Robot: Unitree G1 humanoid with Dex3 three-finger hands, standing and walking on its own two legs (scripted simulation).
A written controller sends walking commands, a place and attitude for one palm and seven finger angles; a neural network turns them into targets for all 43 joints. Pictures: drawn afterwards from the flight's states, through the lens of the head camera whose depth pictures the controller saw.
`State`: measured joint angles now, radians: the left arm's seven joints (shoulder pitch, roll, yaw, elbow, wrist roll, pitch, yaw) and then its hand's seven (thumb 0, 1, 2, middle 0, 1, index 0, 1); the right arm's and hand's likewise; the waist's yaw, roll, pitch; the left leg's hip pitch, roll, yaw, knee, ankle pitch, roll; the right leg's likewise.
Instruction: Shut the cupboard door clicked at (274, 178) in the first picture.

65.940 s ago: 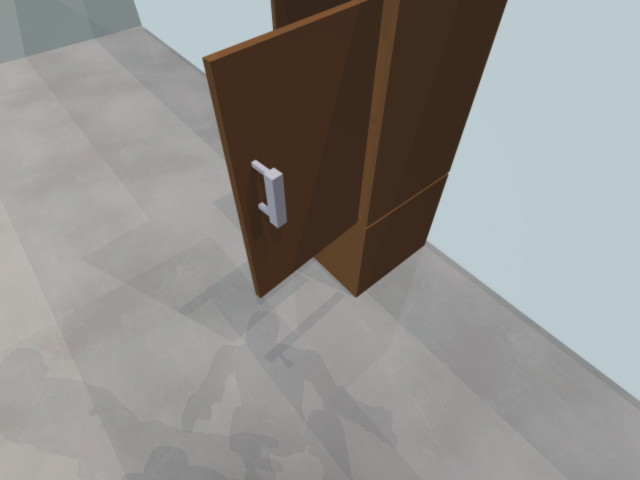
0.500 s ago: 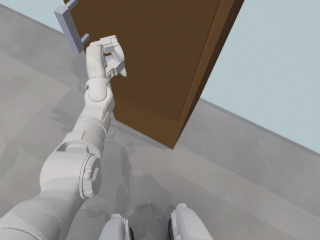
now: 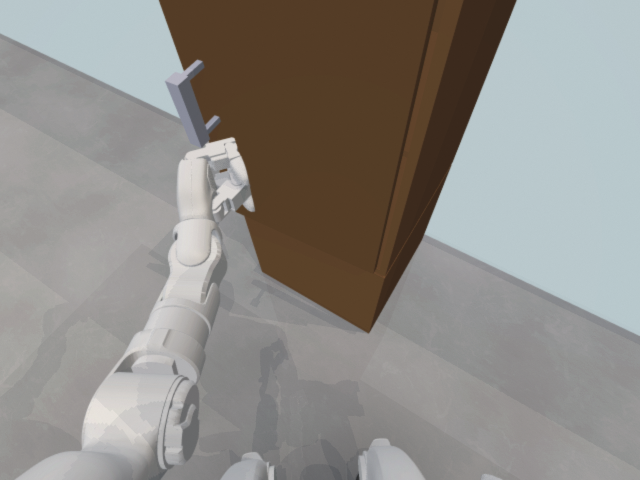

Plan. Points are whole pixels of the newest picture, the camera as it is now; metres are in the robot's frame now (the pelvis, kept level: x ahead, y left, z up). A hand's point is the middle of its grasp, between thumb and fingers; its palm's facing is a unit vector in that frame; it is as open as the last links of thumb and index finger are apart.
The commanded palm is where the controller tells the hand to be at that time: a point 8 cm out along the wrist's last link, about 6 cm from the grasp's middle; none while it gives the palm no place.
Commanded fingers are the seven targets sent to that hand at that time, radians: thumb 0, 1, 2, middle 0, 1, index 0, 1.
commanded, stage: draw the hand back to the body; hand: left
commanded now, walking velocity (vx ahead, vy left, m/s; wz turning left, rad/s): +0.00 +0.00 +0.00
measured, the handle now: (198, 104) +0.65 +0.16 +0.06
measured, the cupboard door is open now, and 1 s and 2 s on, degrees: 4 4 4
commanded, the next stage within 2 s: step back with the hand held close in 1.38 s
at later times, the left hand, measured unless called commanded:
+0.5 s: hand (112, 278) +0.31 +0.17 +0.15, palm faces +0.10 -0.97 -0.21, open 3.2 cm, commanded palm +0.27 +0.23 +0.16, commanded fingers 0.00 0.90 0.90 -0.86 -1.02 -0.86 -1.02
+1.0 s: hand out of the picture +0.21 +0.30 +0.21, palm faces +0.48 -0.78 -0.40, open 6.1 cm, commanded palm +0.16 +0.33 +0.23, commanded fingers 0.00 0.90 0.90 -0.20 -0.30 -0.20 -0.30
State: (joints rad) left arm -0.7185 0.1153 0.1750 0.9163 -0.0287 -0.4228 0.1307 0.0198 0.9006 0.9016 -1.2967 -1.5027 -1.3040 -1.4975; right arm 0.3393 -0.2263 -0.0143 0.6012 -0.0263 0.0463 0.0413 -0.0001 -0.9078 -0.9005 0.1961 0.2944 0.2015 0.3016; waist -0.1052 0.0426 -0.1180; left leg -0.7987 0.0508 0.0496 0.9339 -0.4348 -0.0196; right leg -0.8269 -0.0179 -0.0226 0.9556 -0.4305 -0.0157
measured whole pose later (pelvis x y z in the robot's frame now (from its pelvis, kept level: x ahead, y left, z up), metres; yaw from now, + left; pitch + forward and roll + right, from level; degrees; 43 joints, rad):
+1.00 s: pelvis +0.03 +0.03 +0.06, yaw +2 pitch -4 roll +0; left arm 0.44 0.34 0.33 -0.36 -0.06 -0.04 0.10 0.02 0.90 0.90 -0.44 -0.56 -0.45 -0.55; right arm 0.21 -0.22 0.04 0.62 0.00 -0.06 -0.07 0.01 -0.90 -0.90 0.20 0.30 0.20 0.30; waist 0.07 0.07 -0.01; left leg -0.09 0.01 0.04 0.41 -0.26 0.01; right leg -0.08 -0.04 -0.05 0.39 -0.24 0.02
